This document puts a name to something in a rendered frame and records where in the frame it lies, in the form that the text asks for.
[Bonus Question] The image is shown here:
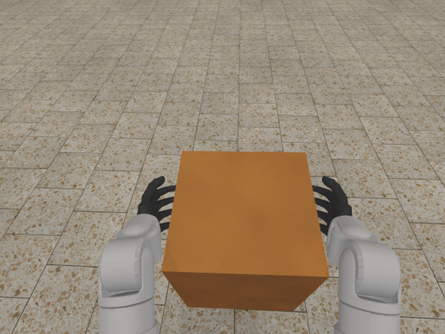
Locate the robot right hand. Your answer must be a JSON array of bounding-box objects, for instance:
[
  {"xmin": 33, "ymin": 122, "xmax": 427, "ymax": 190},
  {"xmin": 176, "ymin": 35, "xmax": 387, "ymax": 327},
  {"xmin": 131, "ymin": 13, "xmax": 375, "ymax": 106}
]
[{"xmin": 312, "ymin": 176, "xmax": 352, "ymax": 236}]

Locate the carton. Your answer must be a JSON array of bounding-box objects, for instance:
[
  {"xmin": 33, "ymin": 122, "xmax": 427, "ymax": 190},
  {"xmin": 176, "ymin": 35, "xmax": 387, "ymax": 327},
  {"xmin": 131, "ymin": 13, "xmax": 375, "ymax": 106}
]
[{"xmin": 161, "ymin": 151, "xmax": 330, "ymax": 311}]

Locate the robot right forearm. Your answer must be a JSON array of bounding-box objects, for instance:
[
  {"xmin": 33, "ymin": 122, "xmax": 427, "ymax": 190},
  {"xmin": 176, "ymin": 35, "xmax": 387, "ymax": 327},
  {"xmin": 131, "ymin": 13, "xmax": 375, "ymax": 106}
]
[{"xmin": 327, "ymin": 216, "xmax": 401, "ymax": 334}]

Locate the robot left forearm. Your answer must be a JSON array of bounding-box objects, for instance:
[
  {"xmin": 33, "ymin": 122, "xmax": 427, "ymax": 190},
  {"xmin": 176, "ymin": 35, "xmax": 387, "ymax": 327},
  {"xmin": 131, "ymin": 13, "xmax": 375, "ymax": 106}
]
[{"xmin": 96, "ymin": 214, "xmax": 163, "ymax": 334}]

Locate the robot left hand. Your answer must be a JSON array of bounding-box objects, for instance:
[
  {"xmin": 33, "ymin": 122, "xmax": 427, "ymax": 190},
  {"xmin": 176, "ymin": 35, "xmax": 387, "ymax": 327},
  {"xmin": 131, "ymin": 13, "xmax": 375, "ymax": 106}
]
[{"xmin": 137, "ymin": 176, "xmax": 176, "ymax": 232}]

